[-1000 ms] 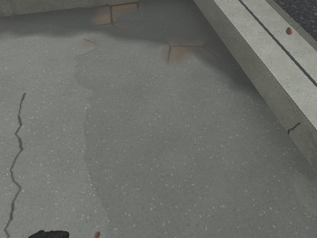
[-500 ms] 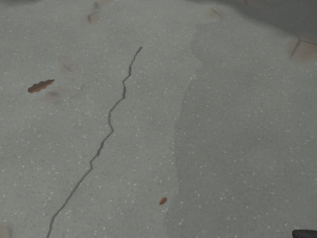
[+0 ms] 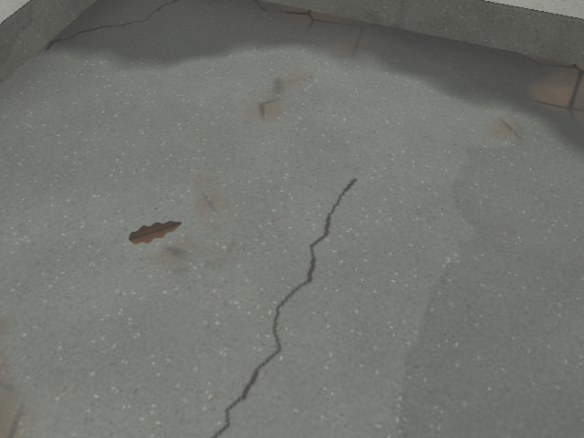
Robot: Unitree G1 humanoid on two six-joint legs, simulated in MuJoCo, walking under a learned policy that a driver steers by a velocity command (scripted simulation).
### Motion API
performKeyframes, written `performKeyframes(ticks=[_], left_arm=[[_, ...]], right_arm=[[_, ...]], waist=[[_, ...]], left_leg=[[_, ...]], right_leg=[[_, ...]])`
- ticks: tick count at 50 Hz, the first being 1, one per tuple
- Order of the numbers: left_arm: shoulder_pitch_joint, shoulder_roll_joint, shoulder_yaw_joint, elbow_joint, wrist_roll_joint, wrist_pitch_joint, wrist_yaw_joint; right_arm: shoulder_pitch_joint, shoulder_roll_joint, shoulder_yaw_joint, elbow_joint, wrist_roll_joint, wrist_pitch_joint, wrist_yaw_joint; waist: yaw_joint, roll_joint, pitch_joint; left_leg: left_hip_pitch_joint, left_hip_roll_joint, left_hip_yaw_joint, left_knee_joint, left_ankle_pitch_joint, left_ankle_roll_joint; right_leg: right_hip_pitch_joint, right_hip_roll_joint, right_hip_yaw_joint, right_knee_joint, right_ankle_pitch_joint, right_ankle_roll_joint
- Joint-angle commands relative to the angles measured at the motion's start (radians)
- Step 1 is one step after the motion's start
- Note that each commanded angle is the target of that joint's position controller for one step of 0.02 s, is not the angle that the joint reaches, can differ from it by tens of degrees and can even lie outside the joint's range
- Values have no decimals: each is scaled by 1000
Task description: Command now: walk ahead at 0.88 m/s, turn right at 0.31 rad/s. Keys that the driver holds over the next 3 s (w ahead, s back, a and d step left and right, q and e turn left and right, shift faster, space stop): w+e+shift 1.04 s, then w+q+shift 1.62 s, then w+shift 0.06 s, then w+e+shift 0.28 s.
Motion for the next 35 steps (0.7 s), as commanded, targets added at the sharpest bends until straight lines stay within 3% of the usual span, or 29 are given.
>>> performKeyframes(ticks=[1, 2, 3, 4, 5, 6, 7, 8, 9, 10, 11, 13, 15, 17, 19, 22, 23, 24, 25, 26, 27, 28, 29, 30, 31, 32, 33, 35], left_arm=[[-99, 91, 24, -90, -10, -21, 7], [12, 109, 34, -60, -14, -21, 16], [228, 132, 48, 6, -17, -23, 27], [422, 185, 73, 66, -7, -26, 40], [513, 308, 113, 82, 2, -21, 50], [406, 262, 95, 80, -16, -22, 38], [333, 241, 97, 69, -22, -22, 36], [327, 217, 93, 72, -24, -26, 40], [311, 189, 85, 82, -24, -30, 48], [291, 160, 71, 92, -22, -34, 53], [280, 144, 64, 94, -23, -41, 55], [285, 154, 64, 93, -30, -58, 57], [292, 168, 71, 86, -31, -65, 61], [298, 182, 83, 85, -37, -68, 60], [323, 198, 91, 94, -49, -72, 58], [335, 220, 100, 102, -49, -69, 69], [330, 239, 104, 103, -43, -68, 72], [317, 267, 109, 105, -33, -67, 69], [271, 262, 106, 99, -25, -75, 63], [253, 122, 69, 71, -19, -90, 67], [356, 21, 35, -1, -75, -86, 61], [291, 105, 35, 35, -44, -64, 71], [208, 138, 44, 37, -24, -52, 62], [162, 132, 44, 36, -16, -42, 49], [116, 113, 43, 18, -1, -31, 33], [114, 88, 36, 7, 3, -16, 20], [78, 64, 28, -8, 3, -4, 13], [24, 40, 12, -57, 1, 13, 0]], right_arm=[[-18, -182, -38, -7, -15, -16, -19], [-22, -196, -39, -2, -27, -11, -24], [-53, -203, -41, -7, -36, 1, -30], [-69, -190, -32, -26, -28, 1, -32], [-61, -98, -6, -72, -2, -15, -12], [-113, -79, 4, -94, -25, -38, 0], [-224, -113, 6, -129, -24, -50, 1], [-242, -122, 14, -134, -26, -61, 4], [-259, -111, 20, -139, -37, -59, 3], [-248, -101, 28, -150, -50, -44, 4], [-244, -90, 35, -148, -61, -24, 6], [-287, -73, 46, -170, -65, 4, 11], [-430, -66, 59, -230, -46, 5, 22], [-519, -44, 71, -257, -28, 1, 32], [-548, -46, 69, -266, -13, -3, 33], [-519, -84, 53, -258, -12, -8, 19], [-448, -116, 37, -237, -11, -10, 8], [-309, -158, 15, -199, -8, -14, -6], [-108, -199, -8, -157, -10, -19, -27], [122, -272, -38, -126, -37, -23, -53], [18, -346, -53, -139, -53, -13, -45], [-100, -248, -50, -156, -42, -4, -39], [-154, -154, -28, -163, -36, -1, -36], [-157, -109, -18, -141, -40, 0, -32], [-134, -97, -13, -110, -38, -4, -34], [-113, -84, -9, -81, -31, -13, -32], [-75, -52, -1, -49, -18, -23, -24], [-82, -48, -1, -26, 0, -39, -11]], waist=[[39, 112, 77], [94, 135, -3], [195, 134, -109], [278, 62, -199], [266, -197, -266], [185, -231, -246], [186, -129, -116], [159, -12, -80], [122, 43, -18], [74, 24, 20], [53, 8, 43], [43, -1, 92], [73, -4, 148], [111, -21, 147], [140, -29, 106], [131, -31, 45], [98, -30, -10], [23, -9, -109], [-91, 3, -203], [-155, 156, -346], [-13, 506, -446], [-9, 308, -286], [-18, 167, -173], [-11, 73, -89], [0, 76, -42], [20, 112, -12], [22, 112, 12], [52, 111, 31]], left_leg=[[-87, 273, 77, 79, 918, 71], [-68, 276, 112, 245, 1224, 60], [-121, 265, 152, 505, 1356, 43], [-370, 224, 183, 826, 1212, 22], [-722, 47, 186, 1284, 596, -33], [-925, -42, 27, 1391, 7, -25], [-1004, 22, -30, 1404, 61, -17], [-972, 78, -35, 1315, 110, -14], [-927, 111, -23, 1227, 107, -20], [-889, 129, -18, 1165, 86, -40], [-868, 145, -12, 1115, 61, -59], [-870, 165, 28, 1010, 55, -93], [-839, 164, 75, 815, 185, -128], [-747, 140, 94, 619, 349, -140], [-653, 113, 99, 519, 478, -128], [-560, 79, 82, 415, 427, -110], [-470, 52, 81, 407, 337, -99], [-313, 30, 95, 413, 226, -87], [-75, 89, 62, 442, 152, -68], [153, 338, -189, 418, -253, -42], [246, 575, -800, 147, -507, 45], [110, 521, -758, 125, -587, 60], [-4, 472, -544, 159, -426, 50], [-116, 430, -382, 158, -198, 39], [-178, 389, -259, 146, -64, 24], [-218, 375, -179, 136, 23, 13], [-223, 352, -97, 138, 161, -6], [-253, 361, 4, 94, 279, -10]], right_leg=[[127, 88, -56, -12, -103, -90], [246, 138, -78, 23, -161, -111], [457, 183, -91, 18, -204, -131], [766, 142, 6, 5, -293, -165], [963, -110, 546, -133, -720, -308], [960, -195, 967, -353, -803, -330], [869, -190, 899, -370, -702, -317], [765, -176, 792, -378, -591, -296], [641, -133, 705, -396, -501, -269], [542, -94, 640, -406, -443, -263], [474, -57, 591, -420, -430, -267], [364, -26, 531, -460, -391, -279], [260, 3, 497, -520, -320, -273], [240, 37, 463, -524, -208, -229], [292, 20, 472, -506, -45, -197], [456, -2, 489, -383, 212, -149], [501, -2, 487, -276, 377, -126], [515, 21, 462, -84, 499, -104], [398, 65, 437, 172, 444, -84], [241, 124, 352, 531, -14, -91], [-27, 201, 234, 772, -469, -63], [-134, 94, 204, 827, -354, -77], [-141, 48, 177, 783, -273, -74], [-114, 13, 167, 740, -240, -64], [-106, -12, 167, 712, -237, -59], [-103, -29, 162, 700, -236, -51], [-122, -45, 152, 698, -232, -54], [-164, -58, 134, 681, -186, -48]])
Next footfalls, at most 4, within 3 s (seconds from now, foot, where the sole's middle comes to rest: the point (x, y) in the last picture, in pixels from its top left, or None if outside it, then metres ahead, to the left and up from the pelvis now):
0.06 right None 0.25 -0.10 -0.76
0.50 left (276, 344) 0.70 0.01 -0.76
0.96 right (417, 260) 0.93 -0.39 -0.76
1.40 left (479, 159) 1.31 -0.67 -0.76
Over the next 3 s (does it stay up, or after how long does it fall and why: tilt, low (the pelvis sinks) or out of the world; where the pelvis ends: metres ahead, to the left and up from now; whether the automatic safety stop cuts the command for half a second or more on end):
stays up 2.42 -0.99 0.17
